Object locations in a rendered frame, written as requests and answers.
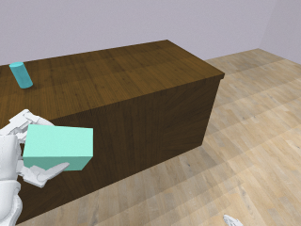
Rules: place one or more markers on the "left robot hand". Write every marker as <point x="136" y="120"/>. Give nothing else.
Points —
<point x="11" y="136"/>

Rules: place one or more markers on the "sponge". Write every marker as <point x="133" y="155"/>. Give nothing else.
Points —
<point x="49" y="145"/>

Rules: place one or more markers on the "table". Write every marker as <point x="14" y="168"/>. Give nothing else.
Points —
<point x="146" y="104"/>

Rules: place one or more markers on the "right robot hand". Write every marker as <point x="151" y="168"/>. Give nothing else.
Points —
<point x="232" y="221"/>

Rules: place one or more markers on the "left robot forearm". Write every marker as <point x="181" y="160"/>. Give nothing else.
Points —
<point x="11" y="205"/>

